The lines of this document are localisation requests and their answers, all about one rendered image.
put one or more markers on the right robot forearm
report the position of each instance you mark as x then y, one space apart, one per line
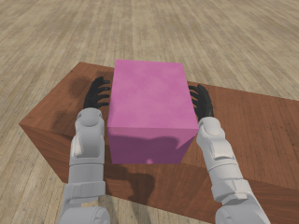
228 185

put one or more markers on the right robot hand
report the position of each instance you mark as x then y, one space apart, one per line
204 107

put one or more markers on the left robot forearm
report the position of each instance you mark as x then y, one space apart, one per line
87 158

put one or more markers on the right robot upper arm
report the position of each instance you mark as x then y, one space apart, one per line
248 213

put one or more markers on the left robot upper arm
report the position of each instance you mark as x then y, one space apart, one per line
86 215

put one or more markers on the pedestal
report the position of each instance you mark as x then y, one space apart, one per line
263 131

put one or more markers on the left robot hand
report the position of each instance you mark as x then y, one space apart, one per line
92 97

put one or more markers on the carton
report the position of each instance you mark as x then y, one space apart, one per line
151 119

